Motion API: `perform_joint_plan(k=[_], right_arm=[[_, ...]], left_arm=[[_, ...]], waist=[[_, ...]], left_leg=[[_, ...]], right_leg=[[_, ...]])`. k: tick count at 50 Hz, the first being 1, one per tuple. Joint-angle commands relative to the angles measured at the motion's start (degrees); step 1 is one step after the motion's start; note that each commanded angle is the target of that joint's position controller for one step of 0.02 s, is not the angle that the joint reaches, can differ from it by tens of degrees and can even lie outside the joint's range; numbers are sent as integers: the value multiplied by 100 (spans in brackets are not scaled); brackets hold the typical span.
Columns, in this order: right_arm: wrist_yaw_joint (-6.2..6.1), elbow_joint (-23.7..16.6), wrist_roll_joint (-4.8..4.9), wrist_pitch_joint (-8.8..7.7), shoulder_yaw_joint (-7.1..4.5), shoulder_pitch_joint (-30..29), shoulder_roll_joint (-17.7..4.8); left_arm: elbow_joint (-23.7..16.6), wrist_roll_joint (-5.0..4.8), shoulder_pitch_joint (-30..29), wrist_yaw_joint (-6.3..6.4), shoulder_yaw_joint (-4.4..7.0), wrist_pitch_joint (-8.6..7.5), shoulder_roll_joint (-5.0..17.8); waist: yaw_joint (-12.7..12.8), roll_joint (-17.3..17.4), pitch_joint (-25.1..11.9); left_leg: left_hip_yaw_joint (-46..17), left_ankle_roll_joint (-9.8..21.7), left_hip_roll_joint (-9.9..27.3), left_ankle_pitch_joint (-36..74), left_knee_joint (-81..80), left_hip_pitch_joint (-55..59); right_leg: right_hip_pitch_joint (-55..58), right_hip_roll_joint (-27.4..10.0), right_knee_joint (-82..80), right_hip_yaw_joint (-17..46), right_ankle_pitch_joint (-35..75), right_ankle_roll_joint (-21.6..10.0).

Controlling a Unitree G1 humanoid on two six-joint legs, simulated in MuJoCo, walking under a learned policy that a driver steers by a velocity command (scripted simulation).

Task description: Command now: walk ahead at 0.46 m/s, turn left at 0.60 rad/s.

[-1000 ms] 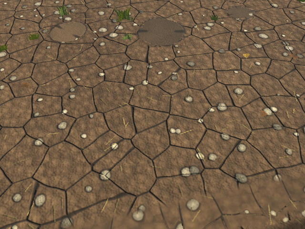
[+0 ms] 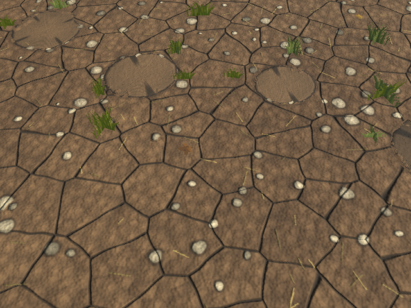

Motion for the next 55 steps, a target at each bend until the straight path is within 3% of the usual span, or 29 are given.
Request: perform_joint_plan(k=[1, 4, 7, 9, 10, 11, 12, 13, 14, 15, 16, 17, 20, 22, 24, 28, 32, 34, 35, 36, 37, 38, 40, 42, 46, 51, 53, 54, 55], right_arm=[[70, -451, -15, -69, -1, -170, -126], [189, -601, -74, -122, 40, -687, -19], [307, -769, -53, -84, -30, -847, -160], [333, -729, -92, -52, -171, -411, -429], [312, -561, -98, -49, -299, 252, -644], [200, -429, -111, -30, -444, 855, -980], [51, -490, -123, 7, -489, 855, -1532], [112, -828, -212, -57, -419, 646, -1630], [147, -898, -223, -55, -290, 493, -1122], [141, -824, -145, -73, -171, 169, -797], [122, -780, -95, -75, -62, -57, -509], [108, -726, -122, -71, 6, -244, -367], [96, -504, -338, -163, 60, -545, -311], [46, -356, -362, -188, 49, -629, -326], [-12, -248, -369, -148, 19, -629, -426], [-125, -110, -278, 13, -46, -583, -613], [-206, -38, -169, 122, -56, -656, -567], [-233, 49, -43, 185, -89, -579, -559], [-250, 33, -59, 185, -74, -473, -394], [-233, -182, -235, 127, -31, -584, -157], [-243, -323, -277, 96, -55, -1280, -302], [-220, -296, -196, 97, -119, -1222, -391], [-244, -108, -170, 155, -148, -900, -386], [-260, -125, -171, 146, -131, -934, -307], [-202, -170, -94, 74, -52, -1095, -152], [-85, -139, -39, 18, -98, -909, -345], [-38, -54, -49, -38, -141, -588, -386], [-38, 5, -78, -57, -187, -421, -482], [-73, -17, -170, -48, -271, -221, -822]], left_arm=[[-398, -10, -483, 41, 202, -72, 896], [-330, -52, -419, 128, 221, 54, 1026], [-278, -182, -312, 167, 276, 160, 1216], [-332, -289, -418, 204, 337, 222, 1358], [-369, -326, -498, 212, 328, 253, 1312], [-391, -253, -321, 191, 264, 235, 1128], [-580, 197, 139, 122, 33, 212, 357], [-688, 69, 498, 44, -45, 145, 613], [-645, -149, -92, 10, 59, 148, 1086], [-700, -193, -353, 30, 31, 191, 1047], [-570, -114, -366, 98, 7, 272, 928], [-554, -74, -341, 139, 15, 370, 936], [-358, -82, 60, 175, -40, 554, 670], [-320, -55, -46, 200, -104, 581, 521], [-339, -83, -239, 202, -86, 623, 629], [-567, -116, -705, 213, 3, 731, 844], [-553, -103, -498, 127, 5, 722, 659], [-467, -56, -175, 53, 33, 707, 702], [-515, 3, -99, 68, 125, 703, 1101], [-634, -46, -297, 125, 274, 723, 1708], [-693, 95, -36, 116, 241, 661, 1503], [-707, 165, -30, 120, 204, 561, 1385], [-828, -44, -518, 155, 209, 494, 1249], [-886, -128, -600, 215, 184, 553, 1148], [-965, -143, -434, 291, 273, 692, 1271], [-1161, -162, -650, 231, 321, 797, 1331], [-1259, -233, -885, 237, 306, 828, 1279], [-1305, -232, -896, 256, 277, 831, 1174], [-1345, -138, -714, 254, 200, 821, 910]], waist=[[-150, -658, 27], [20, -692, 88], [0, -851, -31], [-306, -957, -308], [-681, -818, -603], [-964, -399, -944], [-424, 1268, -1446], [-393, 1329, -2794], [-735, 288, -2624], [-605, 67, -1941], [-443, -331, -1514], [-278, -199, -1277], [41, 133, -1116], [-8, 205, -1086], [-135, 287, -1031], [-341, 311, -511], [-205, 260, -520], [-29, 173, -544], [-136, -547, -503], [-390, -1888, -260], [194, -1925, -320], [97, -1445, -458], [-184, -929, -495], [-251, -914, -636], [-113, -1080, -777], [-122, -1386, -699], [-342, -1370, -669], [-387, -1245, -693], [-316, -513, -903]], left_leg=[[-61, -44, 175, 865, -793, -229], [430, -12, -68, 1553, -1893, 379], [598, 150, -238, 1216, -2405, 694], [798, 376, -553, 724, -2689, 1318], [862, 547, -762, 1054, -3143, 2147], [543, 790, -689, 2192, -3472, 3346], [-1334, 1403, 792, 5234, -2744, 5015], [-3698, 2661, 1876, 4446, -3297, 5893], [-2967, 2320, 1582, 3852, -3611, 5455], [-2223, 1993, 1340, 3520, -3622, 4800], [-1771, 1724, 1088, 3315, -3680, 4068], [-1505, 1630, 976, 3216, -3814, 3332], [-672, 1533, 689, 3350, -4161, 2084], [-345, 1446, 618, 3091, -4235, 1986], [-334, 1426, 707, 2134, -4391, 2027], [-656, 1420, 983, 280, -4615, 2242], [-485, 1288, 1054, 985, -4187, 2714], [-80, 881, 799, 1219, -3643, 2682], [421, 410, 345, 744, -2698, 2246], [1074, -151, -653, -710, -1768, 926], [498, -239, -915, -2186, -613, 271], [107, -208, -783, -2154, 114, 133], [-37, -255, -625, -1527, 219, -26], [6, -364, -641, -1153, -47, 237], [19, -473, -741, -768, -1337, 718], [17, -413, -875, -673, -2507, 1641], [85, -291, -872, 48, -3635, 2242], [18, -177, -664, 634, -4096, 2785], [-773, 179, 312, 1134, -4162, 3565]], right_leg=[[222, -1533, -877, 636, 1824, -914], [181, -1370, -564, -41, 2847, -696], [632, -1538, -107, -168, 3357, -554], [828, -1561, 720, -240, 4333, -424], [688, -1407, 1612, -365, 4334, -278], [-57, -1089, 2930, -480, 3303, 30], [-1975, -448, 4952, -405, -2218, 361], [-2988, 146, 6477, 829, -3289, 490], [-3141, -209, 6542, 1235, -2575, 403], [-3292, -438, 6144, 1095, -2090, 347], [-3094, -692, 5671, 1077, -1820, 387], [-2662, -813, 5263, 1106, -1683, 411], [-1428, -774, 4285, 944, -1336, 477], [-1112, -760, 3466, 917, -992, 495], [-1004, -716, 3098, 861, -648, 480], [-1480, -633, 2992, 751, -1009, 361], [-1279, -446, 2244, 467, -974, 163], [-725, -311, 1046, 446, 0, -93], [-414, -905, 437, 1436, 935, -423], [-1, -1947, 276, 3004, 2250, -1216], [146, -2320, -7, 3572, 2634, -1790], [251, -2141, 80, 3289, 2711, -1723], [393, -1673, 346, 2648, 2885, -1223], [395, -1455, 430, 2456, 3177, -1120], [510, -1253, 566, 2490, 2903, -1073], [25, -1148, 592, 3055, 2327, -1062], [-153, -934, 779, 3195, 1805, -840], [-459, -741, 950, 3147, 1194, -628], [-1144, -364, 1750, 2754, -120, -336]])
Velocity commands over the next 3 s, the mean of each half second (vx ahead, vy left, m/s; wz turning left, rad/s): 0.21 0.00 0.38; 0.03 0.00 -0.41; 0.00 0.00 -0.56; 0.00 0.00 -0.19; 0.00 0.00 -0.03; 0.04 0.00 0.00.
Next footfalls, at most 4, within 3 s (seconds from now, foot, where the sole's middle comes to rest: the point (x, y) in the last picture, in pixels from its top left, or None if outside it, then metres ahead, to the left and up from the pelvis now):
0.22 left None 0.27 0.15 -0.78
0.68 right None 0.24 -0.08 -0.78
1.10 left None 0.28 0.15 -0.78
1.50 right None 0.19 -0.10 -0.78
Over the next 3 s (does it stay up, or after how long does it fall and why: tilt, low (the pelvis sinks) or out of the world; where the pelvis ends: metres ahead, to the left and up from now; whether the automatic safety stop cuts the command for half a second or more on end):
stays up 0.22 0.02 -0.01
